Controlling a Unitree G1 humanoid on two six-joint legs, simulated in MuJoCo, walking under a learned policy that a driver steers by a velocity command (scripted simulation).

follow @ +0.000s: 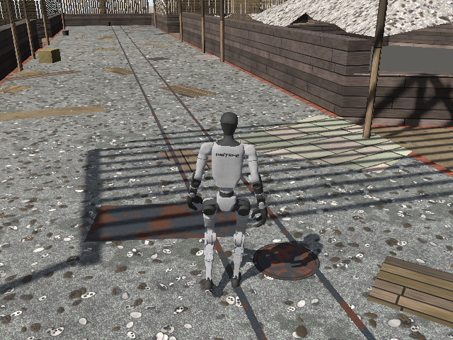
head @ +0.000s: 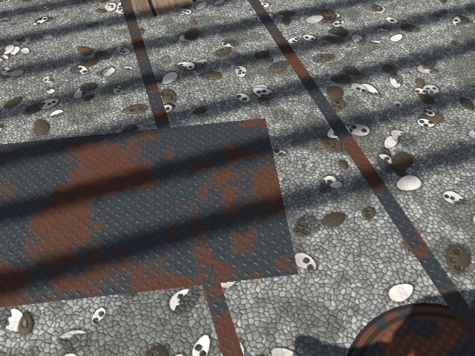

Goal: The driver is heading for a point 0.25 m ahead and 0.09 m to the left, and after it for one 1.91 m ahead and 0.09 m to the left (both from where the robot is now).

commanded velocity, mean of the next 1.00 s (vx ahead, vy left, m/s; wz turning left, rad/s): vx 0.50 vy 0.00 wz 0.19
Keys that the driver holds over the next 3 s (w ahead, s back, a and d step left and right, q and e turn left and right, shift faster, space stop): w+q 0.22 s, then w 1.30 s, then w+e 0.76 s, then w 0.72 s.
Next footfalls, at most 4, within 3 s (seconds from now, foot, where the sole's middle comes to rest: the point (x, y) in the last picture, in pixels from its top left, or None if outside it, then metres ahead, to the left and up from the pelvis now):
0.42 left None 0.35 0.12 -0.77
0.96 right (247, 284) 0.70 0.01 -0.77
1.50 left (171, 218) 0.95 0.25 -0.77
2.08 right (213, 153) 1.24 0.11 -0.77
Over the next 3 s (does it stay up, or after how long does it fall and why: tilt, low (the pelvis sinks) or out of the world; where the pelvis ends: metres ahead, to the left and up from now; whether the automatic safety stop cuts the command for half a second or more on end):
stays up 1.59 0.11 0.01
